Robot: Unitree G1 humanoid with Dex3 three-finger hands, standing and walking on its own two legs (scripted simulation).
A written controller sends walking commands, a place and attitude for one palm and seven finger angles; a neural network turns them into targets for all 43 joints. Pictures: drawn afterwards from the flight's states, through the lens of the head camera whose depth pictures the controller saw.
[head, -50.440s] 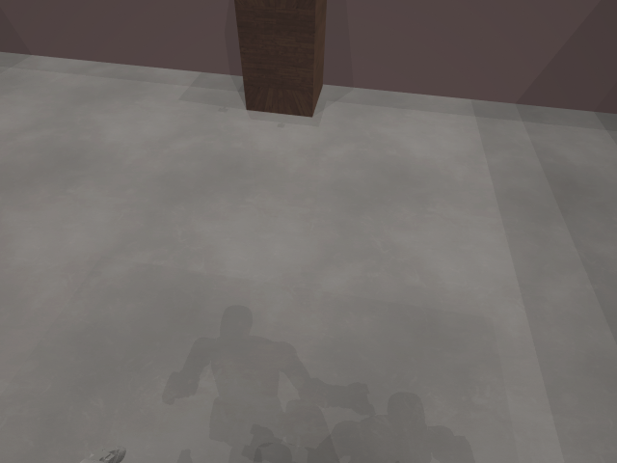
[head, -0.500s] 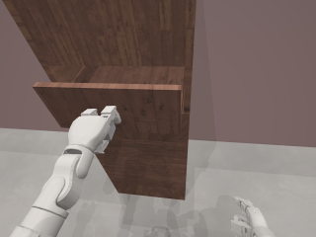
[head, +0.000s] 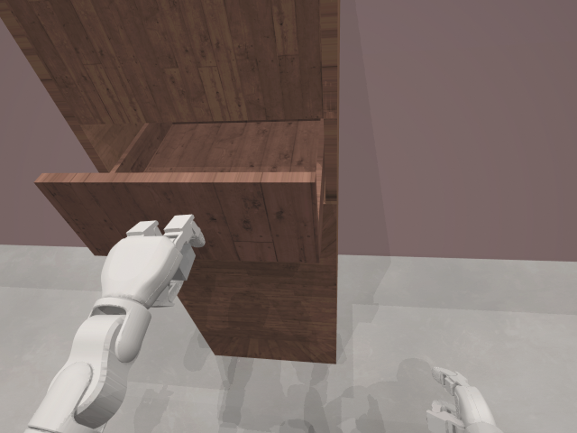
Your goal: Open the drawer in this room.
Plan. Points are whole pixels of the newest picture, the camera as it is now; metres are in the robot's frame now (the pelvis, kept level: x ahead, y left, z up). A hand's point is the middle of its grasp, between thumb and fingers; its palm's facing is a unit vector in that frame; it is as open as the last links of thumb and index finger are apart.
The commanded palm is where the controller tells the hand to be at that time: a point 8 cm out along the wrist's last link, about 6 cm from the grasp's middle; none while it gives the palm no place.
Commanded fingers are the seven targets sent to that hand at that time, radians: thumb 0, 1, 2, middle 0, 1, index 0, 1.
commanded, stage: pull the drawer open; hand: left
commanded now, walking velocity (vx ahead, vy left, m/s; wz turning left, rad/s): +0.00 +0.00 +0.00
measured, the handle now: (176, 246) +0.33 +0.19 +0.11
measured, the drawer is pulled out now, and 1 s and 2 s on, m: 0.14 0.26 0.30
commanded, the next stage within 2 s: open the thumb to release the handle in 1.74 s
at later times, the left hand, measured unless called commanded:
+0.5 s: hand (149, 326) +0.22 +0.19 +0.09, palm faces +0.05 -0.13 -0.99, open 7.9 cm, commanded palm +0.18 +0.20 +0.16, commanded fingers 0.00 0.90 0.90 -0.40 -1.35 -0.40 -1.35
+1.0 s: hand (130, 375) +0.17 +0.19 +0.09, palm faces +0.05 -0.14 -0.99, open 7.9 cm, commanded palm +0.12 +0.20 +0.16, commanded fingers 0.00 0.90 0.90 -0.40 -1.35 -0.40 -1.35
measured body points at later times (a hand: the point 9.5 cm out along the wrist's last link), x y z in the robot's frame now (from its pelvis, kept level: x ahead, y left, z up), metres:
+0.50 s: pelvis +0.00 +0.00 +0.00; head +0.00 -0.05 +0.44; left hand +0.22 +0.20 +0.15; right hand +0.23 -0.20 -0.10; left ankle -0.02 +0.10 -0.73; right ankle -0.03 -0.07 -0.73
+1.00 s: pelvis -0.01 +0.00 -0.01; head -0.01 -0.05 +0.44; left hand +0.16 +0.20 +0.15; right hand +0.21 -0.21 -0.10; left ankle -0.02 +0.10 -0.73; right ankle -0.03 -0.07 -0.73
